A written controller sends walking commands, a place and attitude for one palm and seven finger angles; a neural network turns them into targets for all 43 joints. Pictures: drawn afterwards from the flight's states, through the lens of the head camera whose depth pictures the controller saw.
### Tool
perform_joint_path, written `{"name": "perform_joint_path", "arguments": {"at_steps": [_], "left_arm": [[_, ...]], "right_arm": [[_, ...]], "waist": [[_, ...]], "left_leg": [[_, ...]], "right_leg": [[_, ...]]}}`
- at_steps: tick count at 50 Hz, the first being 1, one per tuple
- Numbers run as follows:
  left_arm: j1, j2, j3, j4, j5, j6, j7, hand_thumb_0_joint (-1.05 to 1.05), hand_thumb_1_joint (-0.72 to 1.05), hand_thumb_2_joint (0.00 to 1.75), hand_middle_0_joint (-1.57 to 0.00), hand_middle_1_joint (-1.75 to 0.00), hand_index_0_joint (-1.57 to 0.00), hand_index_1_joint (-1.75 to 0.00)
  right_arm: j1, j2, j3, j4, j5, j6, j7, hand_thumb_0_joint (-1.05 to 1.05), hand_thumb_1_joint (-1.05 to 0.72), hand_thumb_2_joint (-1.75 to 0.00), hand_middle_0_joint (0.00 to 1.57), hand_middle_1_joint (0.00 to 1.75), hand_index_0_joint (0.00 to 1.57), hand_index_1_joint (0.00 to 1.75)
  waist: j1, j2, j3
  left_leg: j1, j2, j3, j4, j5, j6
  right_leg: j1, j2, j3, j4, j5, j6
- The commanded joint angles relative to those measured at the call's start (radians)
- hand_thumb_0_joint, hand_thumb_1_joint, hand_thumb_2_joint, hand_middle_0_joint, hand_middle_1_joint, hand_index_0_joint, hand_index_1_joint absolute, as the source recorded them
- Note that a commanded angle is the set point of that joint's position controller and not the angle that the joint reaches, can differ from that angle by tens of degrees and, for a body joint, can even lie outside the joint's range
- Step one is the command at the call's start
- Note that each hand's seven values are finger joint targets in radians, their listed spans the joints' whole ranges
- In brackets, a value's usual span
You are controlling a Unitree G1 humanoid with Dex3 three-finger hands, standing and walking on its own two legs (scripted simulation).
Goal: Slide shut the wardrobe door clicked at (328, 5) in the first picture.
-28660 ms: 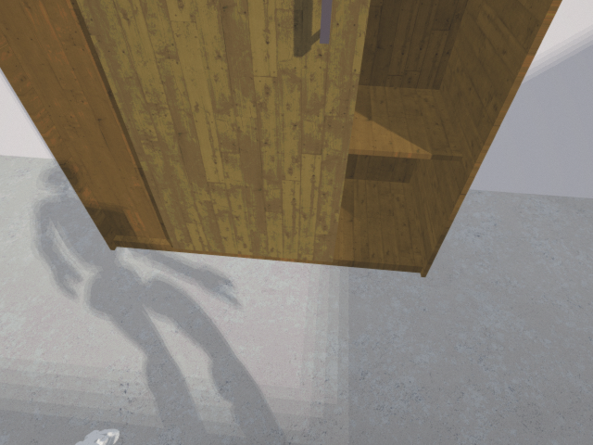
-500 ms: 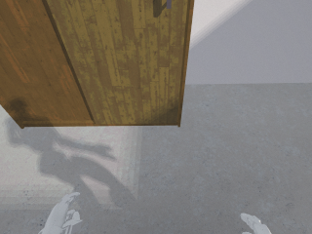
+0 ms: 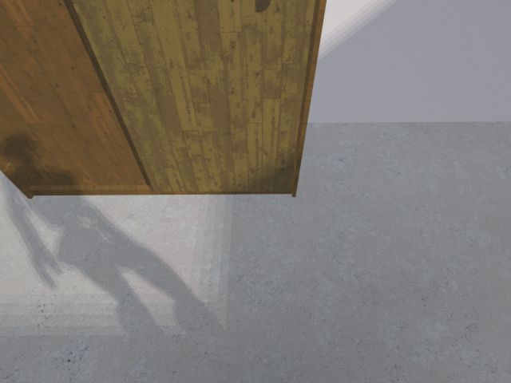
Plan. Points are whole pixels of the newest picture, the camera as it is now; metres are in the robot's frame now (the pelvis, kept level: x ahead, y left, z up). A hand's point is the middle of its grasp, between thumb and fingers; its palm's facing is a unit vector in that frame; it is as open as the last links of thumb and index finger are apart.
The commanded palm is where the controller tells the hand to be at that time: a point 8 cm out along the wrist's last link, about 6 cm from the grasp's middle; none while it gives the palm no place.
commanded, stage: let the arm hang, fingers relaxed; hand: left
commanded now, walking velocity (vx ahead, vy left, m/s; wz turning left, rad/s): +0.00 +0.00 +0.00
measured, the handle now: out of the picture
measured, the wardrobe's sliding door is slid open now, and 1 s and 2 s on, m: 0.01 0.01 0.01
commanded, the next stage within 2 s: look to check the result in 0.40 s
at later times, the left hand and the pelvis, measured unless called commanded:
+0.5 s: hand out of the picture +0.08 +0.17 -0.17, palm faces -0.04 -0.97 -0.23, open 7.4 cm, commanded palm none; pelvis +0.03 -0.01 +0.00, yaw -1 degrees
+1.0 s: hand out of the picture +0.08 +0.19 -0.17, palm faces -0.03 -0.96 -0.27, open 7.4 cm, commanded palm none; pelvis +0.03 -0.02 +0.00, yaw -1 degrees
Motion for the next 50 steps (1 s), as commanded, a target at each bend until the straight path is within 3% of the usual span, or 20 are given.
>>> {"name": "perform_joint_path", "arguments": {"at_steps": [1, 7, 9, 15, 27, 46, 47, 50], "left_arm": [[0.005, 0.098, 0.015, -0.032, 0.007, -0.023, 0.007, 0.00, 0.90, 0.90, -0.20, -0.30, -0.20, -0.30], [-0.003, 0.102, 0.024, -0.036, 0.007, -0.030, 0.010, 0.00, 0.90, 0.90, -0.20, -0.30, -0.20, -0.30], [-0.018, 0.094, 0.024, -0.040, 0.006, -0.029, 0.011, 0.00, 0.90, 0.90, -0.20, -0.30, -0.20, -0.30], [-0.031, 0.090, 0.026, -0.046, 0.007, -0.032, 0.010, 0.00, 0.90, 0.90, -0.20, -0.30, -0.20, -0.30], [-0.022, 0.110, 0.030, -0.043, 0.005, -0.045, 0.011, 0.00, 0.90, 0.90, -0.20, -0.30, -0.20, -0.30], [-0.074, 0.174, 0.038, -0.041, 0.005, -0.050, 0.002, 0.00, 0.90, 0.90, -0.20, -0.30, -0.20, -0.30], [-0.069, 0.185, 0.040, -0.044, 0.006, -0.052, 0.002, 0.00, 0.90, 0.90, -0.20, -0.30, -0.20, -0.30], [-0.090, 0.195, 0.040, -0.048, 0.005, -0.053, 0.000, 0.00, 0.90, 0.90, -0.20, -0.30, -0.20, -0.30]], "right_arm": [[0.046, -0.121, -0.026, -0.014, -0.001, -0.018, -0.006, 0.00, -0.90, -0.90, 0.20, 0.30, 0.20, 0.30], [0.029, -0.120, -0.025, -0.005, 0.000, -0.027, -0.006, 0.00, -0.90, -0.90, 0.20, 0.30, 0.20, 0.30], [0.017, -0.117, -0.023, -0.002, -0.003, -0.028, -0.008, 0.00, -0.90, -0.90, 0.20, 0.30, 0.20, 0.30], [0.005, -0.117, -0.025, 0.002, -0.003, -0.027, -0.009, 0.00, -0.90, -0.90, 0.20, 0.30, 0.20, 0.30], [0.018, -0.134, -0.034, 0.007, 0.001, -0.028, -0.012, 0.00, -0.90, -0.90, 0.20, 0.30, 0.20, 0.30], [-0.034, -0.201, -0.040, 0.005, 0.000, -0.028, -0.009, 0.00, -0.90, -0.90, 0.20, 0.30, 0.20, 0.30], [-0.035, -0.209, -0.040, 0.004, 0.001, -0.029, -0.008, 0.00, -0.90, -0.90, 0.20, 0.30, 0.20, 0.30], [-0.052, -0.223, -0.040, 0.000, -0.001, -0.031, -0.007, 0.00, -0.90, -0.90, 0.20, 0.30, 0.20, 0.30]], "waist": [[-0.006, -0.047, -0.039], [-0.001, -0.019, -0.082], [-0.002, 0.014, -0.065], [-0.004, 0.007, -0.050], [-0.009, -0.019, -0.100], [-0.010, -0.018, -0.054], [-0.008, -0.017, -0.082], [-0.009, -0.017, -0.075]], "left_leg": [[0.027, 0.136, -0.120, -0.107, 0.121, -0.013], [0.072, 0.136, -0.110, -0.085, 0.264, -0.016], [0.068, 0.135, -0.104, -0.089, 0.282, -0.022], [0.078, 0.135, -0.102, -0.099, 0.259, -0.024], [0.123, 0.138, -0.092, -0.078, 0.312, -0.023], [0.113, 0.143, -0.099, -0.119, 0.217, -0.023], [0.126, 0.143, -0.099, -0.113, 0.227, -0.022], [0.124, 0.146, -0.103, -0.124, 0.226, -0.022]], "right_leg": [[-0.003, -0.061, 0.064, -0.062, 0.077, -0.037], [0.036, -0.067, 0.066, -0.041, 0.175, -0.033], [0.038, -0.067, 0.064, -0.041, 0.183, -0.032], [0.034, -0.065, 0.071, -0.060, 0.178, -0.032], [0.075, -0.069, 0.078, -0.066, 0.290, -0.044], [0.068, -0.071, 0.092, -0.119, 0.229, -0.053], [0.082, -0.073, 0.091, -0.118, 0.240, -0.053], [0.080, -0.073, 0.095, -0.122, 0.238, -0.054]]}}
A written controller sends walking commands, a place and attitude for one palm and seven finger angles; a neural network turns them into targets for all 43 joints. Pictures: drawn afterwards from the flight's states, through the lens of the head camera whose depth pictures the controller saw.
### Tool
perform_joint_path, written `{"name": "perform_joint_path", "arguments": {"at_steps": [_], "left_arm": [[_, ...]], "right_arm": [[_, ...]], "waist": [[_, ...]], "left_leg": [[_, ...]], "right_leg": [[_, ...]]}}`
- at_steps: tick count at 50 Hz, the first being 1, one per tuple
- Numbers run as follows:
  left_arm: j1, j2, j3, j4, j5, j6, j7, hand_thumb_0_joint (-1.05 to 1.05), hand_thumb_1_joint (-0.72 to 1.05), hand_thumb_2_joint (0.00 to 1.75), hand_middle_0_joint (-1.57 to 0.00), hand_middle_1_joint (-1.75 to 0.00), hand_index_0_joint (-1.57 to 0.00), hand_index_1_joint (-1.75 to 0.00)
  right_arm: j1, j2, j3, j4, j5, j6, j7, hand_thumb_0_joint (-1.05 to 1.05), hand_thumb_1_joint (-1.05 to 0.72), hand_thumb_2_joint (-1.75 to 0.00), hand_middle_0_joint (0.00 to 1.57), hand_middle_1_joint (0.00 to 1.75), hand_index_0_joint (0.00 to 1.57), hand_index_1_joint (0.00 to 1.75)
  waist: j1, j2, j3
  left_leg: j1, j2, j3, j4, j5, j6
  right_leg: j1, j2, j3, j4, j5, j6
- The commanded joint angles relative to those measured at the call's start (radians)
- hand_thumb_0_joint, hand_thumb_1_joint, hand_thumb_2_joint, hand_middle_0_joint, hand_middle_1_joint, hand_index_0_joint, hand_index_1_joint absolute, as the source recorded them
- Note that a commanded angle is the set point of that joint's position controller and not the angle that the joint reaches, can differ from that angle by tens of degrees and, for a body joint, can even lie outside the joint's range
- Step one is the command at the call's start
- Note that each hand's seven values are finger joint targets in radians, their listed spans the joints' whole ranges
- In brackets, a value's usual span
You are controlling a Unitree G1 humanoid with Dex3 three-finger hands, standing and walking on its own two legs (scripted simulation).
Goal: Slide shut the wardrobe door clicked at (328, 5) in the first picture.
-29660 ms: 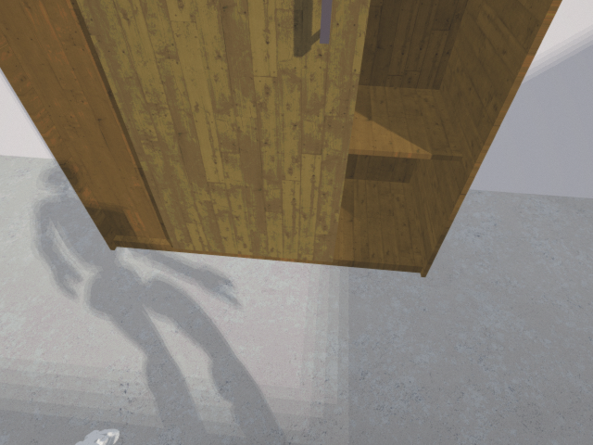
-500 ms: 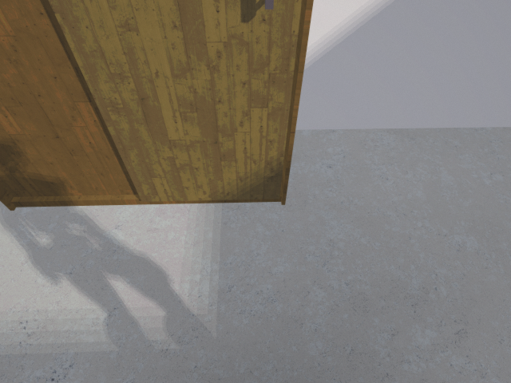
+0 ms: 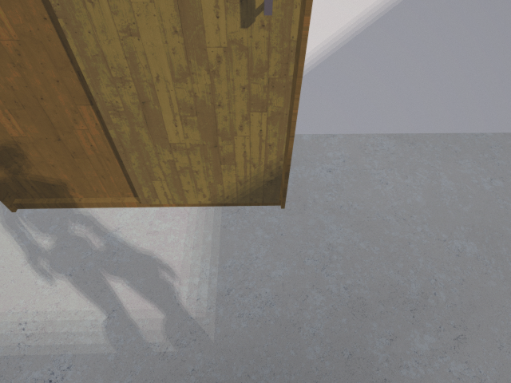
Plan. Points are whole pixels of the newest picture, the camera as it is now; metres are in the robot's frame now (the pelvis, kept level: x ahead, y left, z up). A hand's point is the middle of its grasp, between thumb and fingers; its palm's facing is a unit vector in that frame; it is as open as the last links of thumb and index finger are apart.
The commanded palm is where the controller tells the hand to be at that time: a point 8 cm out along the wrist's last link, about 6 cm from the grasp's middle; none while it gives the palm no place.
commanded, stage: look to check the result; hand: left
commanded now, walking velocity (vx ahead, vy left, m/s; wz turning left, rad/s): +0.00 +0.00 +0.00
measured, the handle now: out of the picture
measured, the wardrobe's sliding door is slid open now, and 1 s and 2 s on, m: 0.01 0.01 0.01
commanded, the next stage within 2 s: none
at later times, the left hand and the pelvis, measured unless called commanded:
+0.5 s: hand out of the picture +0.09 +0.24 -0.15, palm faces -0.04 -0.94 -0.34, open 7.4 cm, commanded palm none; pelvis +0.00 +0.00 +0.00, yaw +0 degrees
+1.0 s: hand out of the picture +0.09 +0.24 -0.16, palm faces -0.04 -0.95 -0.32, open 7.4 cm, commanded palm none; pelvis +0.00 +0.00 +0.00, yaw +0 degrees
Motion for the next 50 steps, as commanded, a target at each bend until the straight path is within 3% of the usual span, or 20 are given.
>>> {"name": "perform_joint_path", "arguments": {"at_steps": [1, 7, 14, 21, 25, 27, 30, 39, 42, 50], "left_arm": [[-0.021, 0.193, 0.032, -0.047, 0.004, -0.023, 0.008, 0.00, 0.90, 0.90, -0.20, -0.30, -0.20, -0.30], [-0.041, 0.224, 0.036, -0.055, 0.006, -0.028, 0.006, 0.00, 0.90, 0.90, -0.20, -0.30, -0.20, -0.30], [-0.083, 0.257, 0.035, -0.065, 0.005, -0.026, 0.002, 0.00, 0.90, 0.90, -0.20, -0.30, -0.20, -0.30], [-0.104, 0.282, 0.035, -0.067, 0.004, -0.029, -0.001, 0.00, 0.90, 0.90, -0.20, -0.30, -0.20, -0.30], [-0.105, 0.290, 0.033, -0.067, 0.004, -0.029, -0.001, 0.00, 0.90, 0.90, -0.20, -0.30, -0.20, -0.30], [-0.100, 0.295, 0.035, -0.069, 0.004, -0.031, 0.000, 0.00, 0.90, 0.90, -0.20, -0.30, -0.20, -0.30], [-0.110, 0.296, 0.032, -0.067, 0.003, -0.029, -0.001, 0.00, 0.90, 0.90, -0.20, -0.30, -0.20, -0.30], [-0.107, 0.294, 0.032, -0.067, 0.003, -0.029, -0.001, 0.00, 0.90, 0.90, -0.20, -0.30, -0.20, -0.30], [-0.094, 0.295, 0.033, -0.066, 0.004, -0.031, 0.001, 0.00, 0.90, 0.90, -0.20, -0.30, -0.20, -0.30], [-0.095, 0.289, 0.032, -0.066, 0.003, -0.030, 0.001, 0.00, 0.90, 0.90, -0.20, -0.30, -0.20, -0.30]], "right_arm": [[0.005, -0.165, -0.026, -0.038, -0.003, -0.015, -0.009, 0.00, -0.90, -0.90, 0.20, 0.30, 0.20, 0.30], [-0.015, -0.203, -0.029, -0.050, -0.003, -0.018, -0.007, 0.00, -0.90, -0.90, 0.20, 0.30, 0.20, 0.30], [-0.051, -0.238, -0.028, -0.057, -0.003, -0.017, -0.003, 0.00, -0.90, -0.90, 0.20, 0.30, 0.20, 0.30], [-0.067, -0.268, -0.029, -0.063, -0.002, -0.021, -0.001, 0.00, -0.90, -0.90, 0.20, 0.30, 0.20, 0.30], [-0.074, -0.275, -0.028, -0.064, -0.002, -0.019, 0.001, 0.00, -0.90, -0.90, 0.20, 0.30, 0.20, 0.30], [-0.071, -0.282, -0.030, -0.067, -0.001, -0.020, 0.000, 0.00, -0.90, -0.90, 0.20, 0.30, 0.20, 0.30], [-0.081, -0.282, -0.027, -0.065, -0.001, -0.019, 0.000, 0.00, -0.90, -0.90, 0.20, 0.30, 0.20, 0.30], [-0.085, -0.282, -0.026, -0.067, -0.002, -0.020, -0.001, 0.00, -0.90, -0.90, 0.20, 0.30, 0.20, 0.30], [-0.077, -0.283, -0.026, -0.066, 0.000, -0.021, -0.001, 0.00, -0.90, -0.90, 0.20, 0.30, 0.20, 0.30], [-0.079, -0.279, -0.028, -0.064, -0.001, -0.021, -0.003, 0.00, -0.90, -0.90, 0.20, 0.30, 0.20, 0.30]], "waist": [[-0.001, -0.002, -0.054], [0.000, 0.003, -0.092], [-0.001, 0.006, -0.065], [-0.002, -0.004, -0.092], [-0.002, -0.012, -0.093], [-0.002, -0.020, -0.129], [-0.003, -0.009, -0.093], [-0.002, -0.002, -0.098], [-0.002, -0.006, -0.128], [-0.003, -0.003, -0.096]], "left_leg": [[0.027, 0.113, -0.104, -0.053, 0.224, 0.014], [0.049, 0.118, -0.110, -0.052, 0.259, 0.016], [0.037, 0.121, -0.113, -0.075, 0.232, 0.014], [0.052, 0.124, -0.118, -0.077, 0.266, 0.017], [0.057, 0.124, -0.117, -0.077, 0.265, 0.018], [0.076, 0.125, -0.120, -0.069, 0.289, 0.018], [0.060, 0.125, -0.118, -0.079, 0.269, 0.017], [0.067, 0.125, -0.119, -0.079, 0.283, 0.017], [0.086, 0.127, -0.118, -0.069, 0.324, 0.018], [0.075, 0.126, -0.117, -0.075, 0.316, 0.016]], "right_leg": [[-0.006, -0.111, 0.097, -0.060, 0.241, -0.025], [0.014, -0.114, 0.100, -0.061, 0.266, -0.027], [0.007, -0.116, 0.105, -0.077, 0.235, -0.027], [0.027, -0.120, 0.106, -0.076, 0.267, -0.029], [0.028, -0.123, 0.104, -0.081, 0.278, -0.029], [0.046, -0.122, 0.106, -0.074, 0.303, -0.031], [0.031, -0.123, 0.105, -0.083, 0.282, -0.030], [0.038, -0.123, 0.105, -0.084, 0.288, -0.031], [0.054, -0.125, 0.101, -0.076, 0.328, -0.031], [0.041, -0.124, 0.098, -0.081, 0.317, -0.031]]}}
